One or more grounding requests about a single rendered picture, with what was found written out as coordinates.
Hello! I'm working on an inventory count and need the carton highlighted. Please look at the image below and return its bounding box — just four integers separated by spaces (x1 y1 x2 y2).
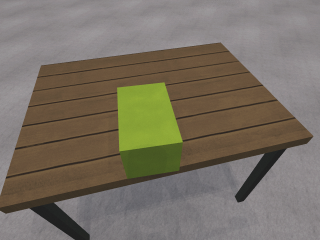
117 82 183 179

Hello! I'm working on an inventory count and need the table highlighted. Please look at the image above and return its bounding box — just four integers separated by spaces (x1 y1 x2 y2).
0 42 314 240

